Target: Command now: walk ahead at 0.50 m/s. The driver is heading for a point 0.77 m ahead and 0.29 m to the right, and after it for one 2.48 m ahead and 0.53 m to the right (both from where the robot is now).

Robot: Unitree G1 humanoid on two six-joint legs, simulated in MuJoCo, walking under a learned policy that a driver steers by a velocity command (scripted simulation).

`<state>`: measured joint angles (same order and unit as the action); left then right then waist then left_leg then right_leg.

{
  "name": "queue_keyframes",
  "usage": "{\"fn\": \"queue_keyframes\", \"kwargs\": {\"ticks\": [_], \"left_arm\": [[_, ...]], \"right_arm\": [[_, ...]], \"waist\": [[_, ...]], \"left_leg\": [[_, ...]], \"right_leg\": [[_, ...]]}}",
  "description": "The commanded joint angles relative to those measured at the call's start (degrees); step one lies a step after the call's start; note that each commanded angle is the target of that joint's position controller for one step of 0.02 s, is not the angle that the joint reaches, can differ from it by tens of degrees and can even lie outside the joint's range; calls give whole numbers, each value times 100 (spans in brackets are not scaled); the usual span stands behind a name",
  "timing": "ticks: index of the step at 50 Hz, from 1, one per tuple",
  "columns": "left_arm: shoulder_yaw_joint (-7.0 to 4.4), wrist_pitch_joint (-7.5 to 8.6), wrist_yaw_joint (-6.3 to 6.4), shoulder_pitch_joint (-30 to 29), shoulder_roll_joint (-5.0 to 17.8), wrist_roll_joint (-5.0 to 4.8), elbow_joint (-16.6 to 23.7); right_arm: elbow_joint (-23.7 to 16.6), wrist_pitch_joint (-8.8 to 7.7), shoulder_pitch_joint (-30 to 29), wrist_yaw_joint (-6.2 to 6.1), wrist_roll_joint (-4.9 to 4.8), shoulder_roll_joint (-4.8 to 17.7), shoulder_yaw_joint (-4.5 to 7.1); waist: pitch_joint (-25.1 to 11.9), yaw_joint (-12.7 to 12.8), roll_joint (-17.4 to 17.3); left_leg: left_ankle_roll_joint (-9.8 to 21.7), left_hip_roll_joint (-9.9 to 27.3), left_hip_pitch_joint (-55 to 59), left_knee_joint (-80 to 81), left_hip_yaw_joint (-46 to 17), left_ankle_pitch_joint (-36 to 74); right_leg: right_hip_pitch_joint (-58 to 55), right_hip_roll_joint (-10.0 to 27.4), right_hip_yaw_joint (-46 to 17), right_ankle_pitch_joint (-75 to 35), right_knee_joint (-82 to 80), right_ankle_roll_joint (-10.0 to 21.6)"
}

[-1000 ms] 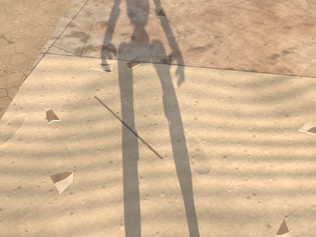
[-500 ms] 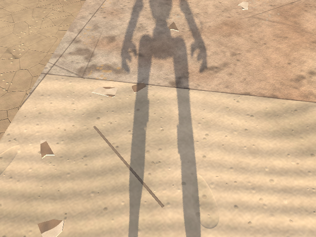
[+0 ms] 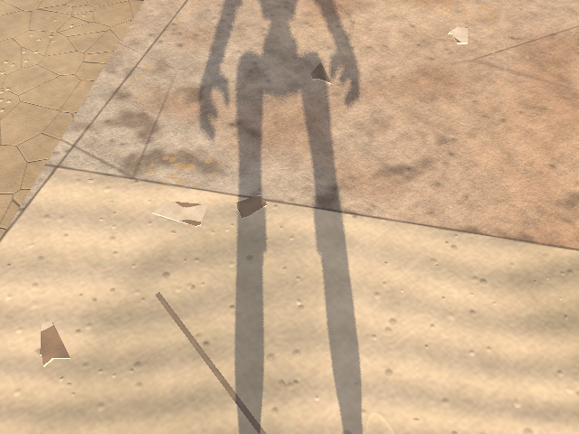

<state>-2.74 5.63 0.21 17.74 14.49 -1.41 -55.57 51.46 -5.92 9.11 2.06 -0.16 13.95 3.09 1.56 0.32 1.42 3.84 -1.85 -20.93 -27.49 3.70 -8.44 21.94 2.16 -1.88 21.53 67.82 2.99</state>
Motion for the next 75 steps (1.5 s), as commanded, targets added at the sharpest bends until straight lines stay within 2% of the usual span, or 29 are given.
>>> {"fn": "queue_keyframes", "kwargs": {"ticks": [1, 11, 17, 20, 22, 23, 24, 25, 26, 27, 29, 33, 39, 44, 47, 48, 49, 50, 51, 53, 56, 61, 65, 69, 70, 71, 72, 73, 75], "left_arm": [[-161, -3, 52, 124, 418, 27, 353], [-183, -143, -41, -1091, 250, 20, 736], [-70, -144, -258, -1975, 98, 25, 1242], [-133, -150, -375, -1853, 249, 14, 1442], [-331, -177, -388, -821, 602, 5, 1286], [-533, -194, -314, 134, 993, 1, 1063], [-711, -235, -186, 775, 1652, 13, 968], [-624, -181, -197, 687, 1620, 23, 1073], [-501, -156, -194, 675, 1182, 89, 1076], [-430, -129, -184, 314, 917, 73, 1131], [-312, -111, -190, -434, 588, 90, 1353], [-352, -84, -75, -403, 832, 82, 1442], [-389, -156, 51, 133, 945, 21, 1352], [-395, -233, 99, 342, 917, -7, 1285], [-342, -279, 113, 113, 762, 33, 1426], [-224, -255, 80, 31, 464, 103, 1555], [-131, -193, 86, 786, 134, -36, 1702], [-167, -170, 92, 971, 604, -102, 1629], [-266, -203, 85, 485, 989, -88, 1630], [-295, -241, 75, -153, 913, 37, 1789], [-296, -360, 29, -91, 606, -21, 1869], [-106, -346, 36, -360, 151, 157, 1996], [-123, -264, -59, -1111, 322, 144, 2130], [-306, -182, 2, -690, 792, 238, 1999], [-405, -199, 98, -277, 1236, 364, 2029], [-430, -308, 140, -204, 1388, 398, 2078], [-354, -387, 113, -63, 1056, 325, 2076], [-316, -413, 96, -244, 928, 246, 2064], [-251, -435, 112, -871, 728, 180, 2068]], "right_arm": [[-130, -81, 211, 19, 75, 418, 68], [210, -81, 775, -259, 87, 732, 129], [429, 88, 1244, -312, 20, 835, 166], [332, 209, 1016, -365, -24, 1038, 227], [225, 295, 815, -420, -33, 1177, 265], [140, 290, 748, -432, -43, 1151, 242], [-90, 169, 1086, -366, 102, 646, 82], [-236, -101, 1144, -245, 58, 328, -61], [-398, -296, 464, -160, -162, 785, 74], [-513, -372, 157, -145, -238, 818, 70], [-449, -293, 173, -227, -37, 848, 164], [-619, -24, 135, -279, 100, 641, 184], [-1055, -62, -1134, -230, 37, 444, 92], [-1276, -195, -1371, -106, -32, 754, 157], [-1051, -294, -352, -125, 14, 1026, 297], [-957, -305, 526, -169, 108, 1322, 382], [-803, -223, 1204, -184, 188, 1771, 498], [-812, -187, 1175, -151, 28, 1375, 413], [-927, -145, 879, -166, -3, 921, 295], [-939, -57, 381, -170, 77, 711, 207], [-859, -93, 171, -164, 99, 637, 175], [-578, -42, 173, -145, 6, 890, 200], [-386, 137, 555, -166, -119, 1117, 227], [-363, 208, 562, -201, -187, 997, 177], [-540, 157, 526, -203, -28, 699, 69], [-505, 158, 1258, -199, -5, 311, -73], [-435, 245, 1245, -205, -109, 756, 45], [-521, 346, 996, -227, -176, 998, 142], [-523, 610, 832, -351, -107, 952, 202]], "waist": [[-467, 49, -578], [117, -215, -441], [433, -519, -343], [207, -264, -578], [-447, 346, -746], [-948, 814, -530], [-1618, 705, 710], [-2326, 437, 1100], [-1939, 684, 633], [-1261, 545, 341], [-607, 35, -194], [-361, -185, 21], [-147, 290, 346], [-172, 308, 467], [-617, -252, 593], [-1360, -647, 142], [-2100, -405, -1635], [-2019, -398, -1833], [-1258, -527, -1123], [-408, -359, -522], [-128, -77, -778], [-464, 63, -674], [-531, -229, -728], [-740, 91, -633], [-1324, 198, -50], [-1949, 43, 1202], [-2170, 243, 1050], [-1753, 210, 828], [-1110, -21, 603]], "left_leg": [[924, 1503, 1242, 1711, -1841, 547], [582, 1372, 1515, 2196, -177, 1200], [503, 1745, 2697, 1801, 265, 1823], [342, 1832, 2913, 1005, 534, 3885], [163, 1705, 2690, -515, 742, 5433], [-47, 1446, 1843, -1895, 816, 4742], [-371, 766, -429, -4100, 804, 1336], [-455, -193, -1945, -5406, -400, -2433], [-270, 207, -2543, -5572, -1017, -2112], [-150, 469, -2611, -5187, -910, -1592], [-216, 861, -1848, -4193, -840, -1045], [-580, 846, -1408, -3150, -683, -468], [-676, 364, -1073, -681, -611, 1354], [-504, 233, -819, 9, -835, 912], [-160, 259, 691, 349, -731, 558], [196, 1103, 2173, 186, -1468, 373], [1098, 2413, 4171, 543, -3946, -584], [1207, 2721, 4220, 866, -5005, -1713], [938, 2470, 3541, 964, -4130, -1819], [647, 1961, 2120, 1194, -2698, -629], [624, 1636, 1299, 1463, -1512, 1294], [803, 1364, 1069, 1326, -534, 3754], [660, 1289, 1340, 1020, -643, 3285], [173, 983, 1121, -39, -934, 2067], [-129, 593, 381, -1065, -694, 655], [-480, 103, -999, -2602, -401, -2749], [-599, 187, -1232, -3517, -751, -3482], [-649, 314, -1600, -4000, -720, -3206], [-805, 550, -1594, -4010, -685, -2470]], "right_leg": [[1145, 633, -273, -617, -32, 41], [1932, 398, -271, -2822, -2299, -96], [2323, 293, 184, -2353, -3125, 44], [1661, -27, 658, -1492, -3243, 283], [151, -497, 949, -1249, -3373, 557], [-1419, -513, 595, -1569, -3731, 811], [-3601, 911, -1814, -1450, -3792, 1569], [-4614, 1855, -4611, -965, -4877, 2326], [-4411, 1620, -3973, -963, -5034, 1944], [-3590, 1391, -3042, -1321, -5044, 1686], [-1937, 944, -1988, -2224, -5271, 1404], [-881, 619, -1439, -2831, -5591, 1428], [-721, 261, -1235, -1991, -5458, 983], [-1444, 587, -2006, -1722, -4795, 876], [-1368, 286, -2075, -2318, -3809, 609], [-677, -64, -1631, -1854, -2349, 395], [1405, -909, -836, 550, -438, -29], [2283, -501, -928, 1231, 543, -93], [2516, -244, -927, 718, 842, -143], [2196, 133, -645, -40, 487, -175], [1660, 318, -439, -233, 13, -231], [896, 181, -75, -1205, -1950, -360], [369, -134, 87, -1878, -3195, -379], [-1116, -78, -29, -3185, -4592, 9], [-2305, 924, -810, -5466, -4127, 379], [-3503, 2365, -1959, -6821, -3873, 1392], [-3207, 2359, -2111, -6166, -4049, 1594], [-2876, 2072, -1740, -5147, -4259, 1449], [-1835, 1697, -1209, -3329, -4750, 1134]]}}
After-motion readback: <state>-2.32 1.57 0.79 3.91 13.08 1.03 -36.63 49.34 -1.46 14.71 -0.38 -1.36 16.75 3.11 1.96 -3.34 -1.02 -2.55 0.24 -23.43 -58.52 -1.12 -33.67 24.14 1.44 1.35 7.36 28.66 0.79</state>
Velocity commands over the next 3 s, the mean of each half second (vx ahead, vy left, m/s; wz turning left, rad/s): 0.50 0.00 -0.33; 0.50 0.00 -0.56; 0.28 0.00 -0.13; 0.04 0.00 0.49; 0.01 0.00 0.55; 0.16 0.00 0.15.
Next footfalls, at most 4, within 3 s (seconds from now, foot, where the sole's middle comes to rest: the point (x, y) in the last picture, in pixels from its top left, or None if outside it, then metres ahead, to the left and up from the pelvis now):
0.46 right None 0.40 -0.17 -0.77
0.96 left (326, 328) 0.73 -0.08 -0.77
1.38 right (447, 327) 0.74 -0.38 -0.77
1.76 left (343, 302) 0.81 -0.12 -0.77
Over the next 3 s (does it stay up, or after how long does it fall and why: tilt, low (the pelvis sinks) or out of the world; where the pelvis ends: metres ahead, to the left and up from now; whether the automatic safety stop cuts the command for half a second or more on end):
stays up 0.78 -0.20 0.01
